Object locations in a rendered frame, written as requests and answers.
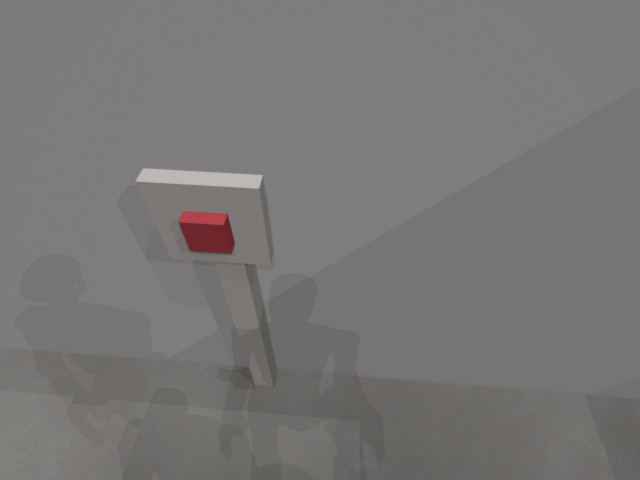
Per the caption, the panel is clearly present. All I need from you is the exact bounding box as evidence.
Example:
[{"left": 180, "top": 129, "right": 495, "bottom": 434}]
[{"left": 135, "top": 168, "right": 277, "bottom": 389}]

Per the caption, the button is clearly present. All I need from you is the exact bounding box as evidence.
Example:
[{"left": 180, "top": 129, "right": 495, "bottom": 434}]
[{"left": 178, "top": 211, "right": 235, "bottom": 254}]

